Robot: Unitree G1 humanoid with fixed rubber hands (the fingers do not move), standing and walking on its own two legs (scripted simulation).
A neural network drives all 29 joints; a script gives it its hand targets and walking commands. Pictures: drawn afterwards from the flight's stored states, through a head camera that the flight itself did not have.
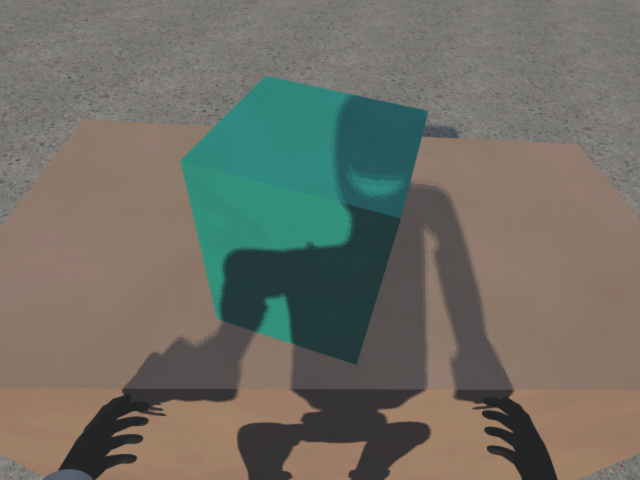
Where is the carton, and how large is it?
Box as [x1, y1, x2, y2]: [180, 76, 427, 364]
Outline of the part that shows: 265,76 180,160 216,315 218,319 356,364 400,219 427,111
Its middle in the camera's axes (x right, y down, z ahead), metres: -0.01 -0.02 +0.54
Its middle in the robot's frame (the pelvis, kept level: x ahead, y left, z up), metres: +0.44 +0.02 +0.09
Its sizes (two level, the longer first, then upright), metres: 0.221 0.211 0.291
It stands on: a pedestal, 0.73 m high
